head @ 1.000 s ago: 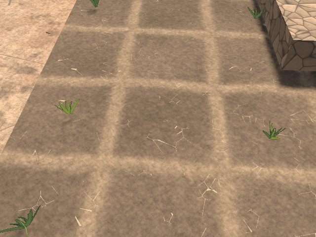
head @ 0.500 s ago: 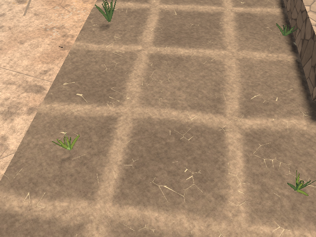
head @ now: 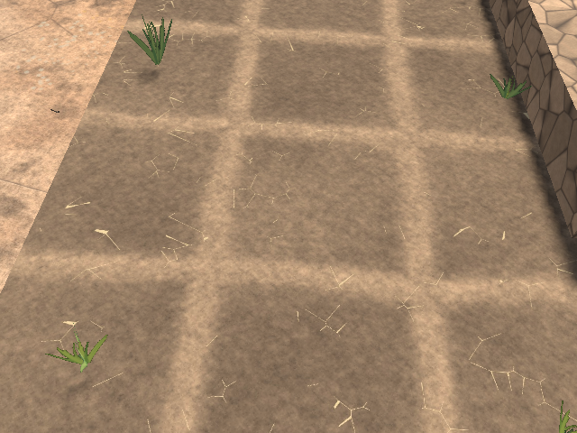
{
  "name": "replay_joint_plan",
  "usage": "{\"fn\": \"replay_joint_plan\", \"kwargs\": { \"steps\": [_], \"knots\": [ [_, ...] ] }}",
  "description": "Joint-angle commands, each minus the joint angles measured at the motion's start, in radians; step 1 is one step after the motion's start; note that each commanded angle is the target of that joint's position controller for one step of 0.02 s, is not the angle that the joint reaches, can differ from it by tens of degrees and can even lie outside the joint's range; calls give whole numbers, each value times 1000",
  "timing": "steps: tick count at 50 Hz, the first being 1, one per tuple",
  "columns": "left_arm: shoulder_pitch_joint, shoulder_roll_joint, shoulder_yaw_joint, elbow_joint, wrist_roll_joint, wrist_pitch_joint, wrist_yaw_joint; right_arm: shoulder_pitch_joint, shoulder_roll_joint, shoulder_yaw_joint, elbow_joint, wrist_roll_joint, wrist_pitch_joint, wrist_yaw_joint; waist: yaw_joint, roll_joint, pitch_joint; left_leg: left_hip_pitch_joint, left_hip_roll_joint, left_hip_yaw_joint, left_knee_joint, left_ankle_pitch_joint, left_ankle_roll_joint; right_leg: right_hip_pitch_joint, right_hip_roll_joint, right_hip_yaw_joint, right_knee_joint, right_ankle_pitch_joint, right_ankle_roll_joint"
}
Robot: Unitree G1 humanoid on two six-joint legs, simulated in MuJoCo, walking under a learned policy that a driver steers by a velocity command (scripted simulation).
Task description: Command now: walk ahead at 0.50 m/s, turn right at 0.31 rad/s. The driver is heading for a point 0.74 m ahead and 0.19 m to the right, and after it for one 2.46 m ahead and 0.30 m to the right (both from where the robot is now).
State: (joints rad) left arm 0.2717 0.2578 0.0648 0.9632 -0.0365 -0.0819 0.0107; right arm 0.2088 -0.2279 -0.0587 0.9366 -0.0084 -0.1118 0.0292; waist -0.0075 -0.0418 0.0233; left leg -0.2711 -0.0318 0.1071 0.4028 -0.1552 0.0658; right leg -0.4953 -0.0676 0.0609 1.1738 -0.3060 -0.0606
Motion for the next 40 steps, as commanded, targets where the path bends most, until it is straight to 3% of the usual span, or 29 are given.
{"fn": "replay_joint_plan", "kwargs": {
  "steps": [1, 5, 9, 12, 15, 18, 19, 20, 21, 22, 23, 24, 25, 26, 28, 31, 35, 37, 40],
  "knots": [
    [67, 35, 21, -32, -2, 21, 5, 14, -96, -19, -21, -9, -21, -9, 25, 118, -30, 98, 277, -203, -261, 154, 123, -117, -75, 62, -13, 98, 0],
    [-35, 38, 29, -73, 9, 28, 0, 50, -121, -26, -3, -13, -16, -33, 9, 91, 11, 147, 275, -98, -282, 240, 111, -244, -59, 86, -163, 271, 19],
    [-150, 20, 19, -117, 16, 22, -22, 72, -134, -25, 2, -7, -7, -49, -23, 86, 41, 184, 260, 6, -295, 263, 80, -231, -44, 8, -365, 409, 19],
    [-248, 1, 7, -167, 18, 23, -40, 136, -147, -29, 23, 1, 8, -56, -60, 71, 76, 292, 293, 43, -269, 311, 78, -276, -40, -40, -456, 392, 7],
    [-306, -1, 3, -218, 14, 24, -62, 159, -164, -37, 29, 11, 32, -59, -66, 76, 89, 398, 328, 76, -199, 431, 74, -296, -21, -96, -507, 287, -14],
    [-242, 45, 24, -241, 12, 29, -76, 112, -208, -49, 5, 20, 49, -68, 5, 139, 12, 408, 329, 123, -17, 889, 46, -96, 68, -191, -516, 141, -65],
    [-147, 80, 43, -227, 8, 31, -76, 92, -223, -53, -3, 21, 56, -71, 62, 157, -43, 387, 322, 130, 123, 998, 35, 33, 106, -207, -523, 106, -92],
    [11, 138, 74, -191, 7, 31, -68, 62, -226, -52, -15, 27, 58, -71, 150, 139, -125, 302, 285, 144, 334, 945, 6, 266, 142, -194, -612, 175, -131],
    [154, 233, 108, -161, 13, 40, -43, 65, -203, -42, -39, 14, 47, -68, 197, 15, -214, 45, 227, 143, 657, 566, -39, 566, 6, 47, -660, 167, -193],
    [98, 307, 114, -191, 10, 32, -38, 145, -51, 2, -91, -1, 9, -46, 66, -223, -305, -404, -16, 10, 1037, -372, -99, 881, -254, 658, -789, 82, -401],
    [146, 226, 86, -190, 26, 25, -40, 41, -129, -11, -116, 36, -42, -25, 133, -104, -377, -509, 11, -213, 1092, -385, -62, 909, -271, 746, -888, 66, -385],
    [112, 164, 70, -191, 33, 14, -38, -35, -152, -17, -144, 65, -60, -18, 127, -63, -256, -559, 61, -212, 1045, -310, -31, 817, -234, 577, -879, 131, -331],
    [33, 127, 59, -204, 24, 5, -43, -42, -143, -16, -140, 52, -62, -24, 67, 45, -155, -515, 109, -205, 931, -236, -26, 644, -184, 440, -885, 237, -289],
    [-32, 91, 46, -220, 21, 2, -42, -39, -159, -29, -129, 26, -51, -32, 32, 64, -118, -443, 141, -197, 839, -203, -34, 518, -145, 349, -896, 315, -257],
    [-66, 94, 41, -241, 25, 0, -33, -8, -155, -37, -136, 10, -19, -34, -15, 49, -87, -345, 160, -195, 749, -169, -63, 374, -109, 300, -937, 375, -252],
    [-28, 145, 52, -239, 24, -4, -13, -64, -120, -30, -165, -6, 4, -41, -13, 30, -50, -350, 148, -158, 581, -63, -112, 283, -81, 218, -964, 456, -248],
    [39, 133, 45, -216, 21, 2, 0, -197, -84, -11, -193, -2, 1, -32, 52, -23, -32, -292, 105, -131, 271, 222, -112, 261, -18, 122, -954, 400, -176],
    [74, 135, 44, -198, 21, 1, -3, -252, -85, -6, -209, 9, -3, -23, 83, -42, -18, -267, 87, -124, 193, 298, -101, 276, -34, 138, -956, 319, -163],
    [113, 138, 42, -174, 19, 3, -5, -310, -114, -9, -238, 15, -14, -10, 104, -46, 5, -323, 83, -138, 129, 246, -69, 395, -90, 194, -905, 309, -162]
  ]
}}
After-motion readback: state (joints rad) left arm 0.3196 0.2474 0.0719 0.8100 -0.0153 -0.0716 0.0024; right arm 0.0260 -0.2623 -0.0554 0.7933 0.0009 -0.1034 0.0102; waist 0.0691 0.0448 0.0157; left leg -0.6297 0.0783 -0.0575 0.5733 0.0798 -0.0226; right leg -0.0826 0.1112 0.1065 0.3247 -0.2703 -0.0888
